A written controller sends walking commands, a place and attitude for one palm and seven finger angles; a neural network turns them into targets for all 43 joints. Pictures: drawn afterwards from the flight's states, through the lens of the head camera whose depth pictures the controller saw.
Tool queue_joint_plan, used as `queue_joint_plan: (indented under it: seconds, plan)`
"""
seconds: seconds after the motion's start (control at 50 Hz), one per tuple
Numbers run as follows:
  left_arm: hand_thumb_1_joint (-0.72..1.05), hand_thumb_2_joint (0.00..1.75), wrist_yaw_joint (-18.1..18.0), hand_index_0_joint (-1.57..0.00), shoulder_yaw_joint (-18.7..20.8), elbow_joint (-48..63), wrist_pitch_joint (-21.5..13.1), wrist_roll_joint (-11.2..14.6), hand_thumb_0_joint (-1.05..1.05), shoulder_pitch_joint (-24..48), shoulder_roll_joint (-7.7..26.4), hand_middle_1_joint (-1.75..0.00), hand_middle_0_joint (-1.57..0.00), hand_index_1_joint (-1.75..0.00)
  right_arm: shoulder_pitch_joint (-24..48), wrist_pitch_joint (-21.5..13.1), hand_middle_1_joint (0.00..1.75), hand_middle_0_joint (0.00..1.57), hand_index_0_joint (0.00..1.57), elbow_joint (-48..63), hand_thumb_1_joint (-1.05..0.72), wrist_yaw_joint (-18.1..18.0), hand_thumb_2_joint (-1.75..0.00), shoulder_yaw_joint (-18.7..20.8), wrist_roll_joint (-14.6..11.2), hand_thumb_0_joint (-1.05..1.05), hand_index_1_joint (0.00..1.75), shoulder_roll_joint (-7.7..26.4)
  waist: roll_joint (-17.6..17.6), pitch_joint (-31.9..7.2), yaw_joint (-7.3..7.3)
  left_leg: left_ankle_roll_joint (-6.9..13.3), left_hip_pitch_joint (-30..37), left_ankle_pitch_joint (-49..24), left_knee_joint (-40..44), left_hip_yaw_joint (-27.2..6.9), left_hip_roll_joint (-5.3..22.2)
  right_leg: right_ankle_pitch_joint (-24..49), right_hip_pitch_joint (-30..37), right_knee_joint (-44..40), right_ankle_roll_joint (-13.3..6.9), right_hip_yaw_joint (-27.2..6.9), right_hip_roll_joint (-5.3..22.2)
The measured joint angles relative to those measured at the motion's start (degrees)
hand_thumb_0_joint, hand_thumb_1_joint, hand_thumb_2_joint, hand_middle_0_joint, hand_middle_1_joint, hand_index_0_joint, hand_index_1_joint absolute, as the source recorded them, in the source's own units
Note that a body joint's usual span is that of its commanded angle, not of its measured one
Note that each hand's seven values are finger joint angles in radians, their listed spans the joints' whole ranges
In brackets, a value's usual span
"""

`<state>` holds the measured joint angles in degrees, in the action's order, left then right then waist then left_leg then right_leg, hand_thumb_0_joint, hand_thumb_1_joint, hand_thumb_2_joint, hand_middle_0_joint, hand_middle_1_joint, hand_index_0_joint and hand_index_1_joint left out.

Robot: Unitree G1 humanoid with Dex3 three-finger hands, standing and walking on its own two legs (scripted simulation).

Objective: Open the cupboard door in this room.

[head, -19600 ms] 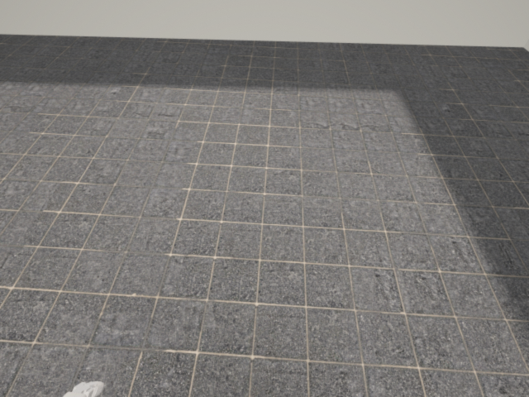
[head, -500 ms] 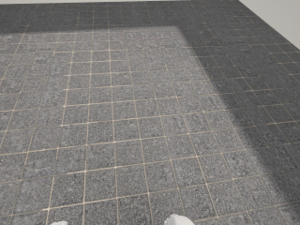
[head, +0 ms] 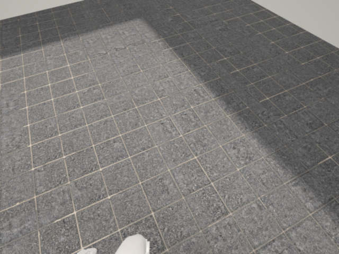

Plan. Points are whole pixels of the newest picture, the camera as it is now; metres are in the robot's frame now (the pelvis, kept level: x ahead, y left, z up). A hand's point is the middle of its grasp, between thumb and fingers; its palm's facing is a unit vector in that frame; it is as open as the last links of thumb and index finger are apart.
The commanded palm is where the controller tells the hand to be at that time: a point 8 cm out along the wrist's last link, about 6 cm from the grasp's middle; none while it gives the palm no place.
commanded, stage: turn or walk to find it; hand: left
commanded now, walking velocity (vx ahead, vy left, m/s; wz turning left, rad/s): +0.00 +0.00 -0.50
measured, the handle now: out of the picture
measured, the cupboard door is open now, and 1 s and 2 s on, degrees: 0 0 0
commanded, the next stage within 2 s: none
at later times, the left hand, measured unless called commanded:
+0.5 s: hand out of the picture +0.13 +0.25 -0.17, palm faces -0.22 -0.95 -0.22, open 7.4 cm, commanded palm none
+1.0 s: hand (132, 246) +0.15 +0.12 -0.15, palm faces -0.49 -0.84 -0.23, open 7.3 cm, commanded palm none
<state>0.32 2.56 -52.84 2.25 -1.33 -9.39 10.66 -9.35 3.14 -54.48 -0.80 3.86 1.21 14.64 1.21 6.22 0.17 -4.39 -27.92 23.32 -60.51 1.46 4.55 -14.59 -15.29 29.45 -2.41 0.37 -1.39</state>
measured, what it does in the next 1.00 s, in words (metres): steps on the spot, turning right: left foot, then right foot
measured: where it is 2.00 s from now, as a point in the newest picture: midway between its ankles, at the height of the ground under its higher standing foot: (222, 237)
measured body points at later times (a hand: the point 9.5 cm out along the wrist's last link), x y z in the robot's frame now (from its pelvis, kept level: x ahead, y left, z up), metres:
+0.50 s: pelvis +0.00 +0.05 +0.01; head +0.04 +0.07 +0.45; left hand +0.14 +0.30 -0.15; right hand +0.00 -0.20 -0.13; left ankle +0.01 +0.14 -0.74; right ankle -0.07 -0.09 -0.65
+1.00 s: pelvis -0.02 +0.00 +0.00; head +0.00 -0.03 +0.45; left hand +0.18 +0.16 -0.13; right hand -0.11 -0.26 -0.15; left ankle +0.05 +0.14 -0.67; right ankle -0.06 -0.08 -0.74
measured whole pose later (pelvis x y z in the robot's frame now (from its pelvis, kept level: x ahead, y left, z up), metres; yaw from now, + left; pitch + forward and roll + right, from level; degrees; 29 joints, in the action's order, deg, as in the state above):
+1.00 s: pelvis -0.02 +0.00 +0.00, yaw -31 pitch +0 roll +1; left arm 0.7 2.6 -53.7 1.0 -1.2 -9.5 10.7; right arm -11.8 2.7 -54.7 0.0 3.7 1.9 14.0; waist 1.4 3.8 0.6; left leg -5.2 -27.5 21.0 -59.0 1.5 6.1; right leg -13.3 -13.8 26.5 -3.4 0.2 -2.4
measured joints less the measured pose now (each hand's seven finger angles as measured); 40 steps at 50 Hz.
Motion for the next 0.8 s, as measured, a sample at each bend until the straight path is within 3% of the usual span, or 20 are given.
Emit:
queue_joint_plan:
  seconds: [0.14,0.2,0.22,0.26,0.34,0.4,0.56,0.64,0.7,0.74,0.8]
  plan:
    - [0.91,0.9,0.1,-0.2,0.7,-1.0,0.3,-0.3,0.0,-1.6,1.5,-0.3,-0.21,-0.3,2.0,-0.9,0.3,0.2,0.2,1.3,-0.91,-0.3,-0.89,-0.7,-0.5,0.01,0.3,-0.9,-1.9,-1.2,-1.53,0.6,5.3,1.1,13.7,-0.5,-1.7,0.9,-1.0,-0.3,1.0,-3.3,-1.7]
    - [0.91,0.9,0.0,-0.2,1.2,-1.4,0.9,0.0,0.0,-2.0,2.7,-0.3,-0.21,-0.3,2.2,-2.1,0.3,0.2,0.2,2.2,-0.91,-0.5,-0.89,-1.2,-0.8,0.01,0.3,-1.7,-2.9,-2.0,-1.74,1.7,10.5,-4.1,25.7,0.1,-2.5,0.1,-2.7,2.1,2.2,-4.9,-2.3]
    - [0.91,0.9,0.0,-0.2,1.5,-1.6,1.2,0.2,0.0,-1.9,3.5,-0.3,-0.21,-0.3,2.3,-2.5,0.3,0.2,0.2,2.3,-0.91,-0.6,-0.89,-1.4,-0.7,0.01,0.3,-2.4,-4.1,-1.9,-1.84,3.6,11.1,-5.4,26.8,1.1,-3.2,-0.8,-3.6,4.3,2.2,-5.9,-1.9]
    - [0.91,0.9,0.0,-0.2,2.0,-1.9,2.0,0.1,0.01,-1.7,4.4,-0.3,-0.21,-0.3,2.0,-2.9,0.3,0.2,0.2,2.7,-0.91,-0.3,-0.89,-2.1,-0.4,0.0,0.3,-3.2,-5.0,-1.8,-2.26,5.7,11.8,-5.4,26.7,3.0,-2.9,-9.2,-6.9,14.0,3.2,-5.3,-1.9]
    - [0.91,0.9,0.9,-0.2,2.8,-1.9,2.3,-0.3,0.01,-1.5,5.3,-0.3,-0.2,-0.3,0.6,-2.9,0.3,0.2,0.2,2.8,-0.91,-0.4,-0.89,-2.5,0.1,0.0,0.3,-4.3,-4.0,-1.8,-2.11,6.5,14.4,-6.5,30.3,5.3,-1.4,-10.3,-12.5,32.7,5.0,-2.2,-0.4]
    - [0.91,0.9,1.1,-0.2,3.1,-1.5,2.2,-0.3,0.01,-1.6,5.7,-0.3,-0.2,-0.3,-0.6,-3.2,0.3,0.2,0.2,2.2,-0.9,-0.3,-0.89,-2.4,0.1,0.0,0.3,-4.9,-3.6,-1.9,-2.07,6.7,15.7,-7.5,32.7,7.3,-0.7,-8.0,-13.7,37.2,6.2,-1.3,1.6]
    - [0.92,0.9,1.1,-0.19,2.7,-1.3,2.8,-0.2,0.01,0.6,4.5,-0.3,-0.2,-0.3,-4.1,-3.4,0.3,0.2,0.2,-0.1,-0.91,0.0,-0.89,-1.2,0.1,0.0,0.3,-5.3,-2.4,-1.3,-0.24,5.8,16.8,-6.8,32.5,12.4,1.6,-9.8,-10.3,28.4,6.9,1.3,5.0]
    - [0.92,0.9,1.2,-0.19,1.9,-0.6,2.4,-0.2,0.01,2.7,3.1,-0.3,-0.2,-0.3,-5.4,-2.9,0.3,0.2,0.2,-1.7,-0.91,0.4,-0.89,-0.3,0.4,0.0,0.3,-4.0,-1.2,-0.7,1.16,4.5,16.2,-5.3,29.7,14.8,3.5,-10.8,-6.6,18.7,5.6,3.6,4.8]
    - [0.91,0.9,1.2,-0.2,1.2,0.6,1.1,-0.1,0.01,3.5,2.4,-0.3,-0.2,-0.3,-6.7,-2.5,0.3,0.2,0.2,-2.4,-0.9,0.6,-0.89,0.3,0.2,0.0,0.3,-2.7,-0.4,-1.0,1.72,2.9,14.5,-2.9,24.9,16.4,5.2,-3.3,-1.6,6.5,3.9,5.2,4.1]
    - [0.91,0.9,0.7,-0.2,0.6,0.9,-0.4,-0.1,0.0,4.2,1.5,-0.3,-0.2,-0.3,-6.8,-1.4,0.3,0.2,0.2,-2.7,-0.91,0.5,-0.89,0.5,0.0,0.01,0.3,-1.4,1.3,-0.4,2.05,1.8,10.7,3.3,15.8,12.2,5.8,-3.1,-1.9,6.8,1.6,5.4,2.7]
    - [0.91,0.9,0.0,-0.2,0.2,1.2,-0.9,0.3,0.0,4.0,0.5,-0.3,-0.2,-0.3,-5.6,0.5,0.3,0.2,0.2,-2.9,-0.91,-0.2,-0.89,0.4,-0.2,0.01,0.3,-0.5,1.6,-0.1,1.94,1.2,4.4,7.0,1.7,4.6,2.8,-4.1,-1.8,6.4,-0.2,4.1,1.7]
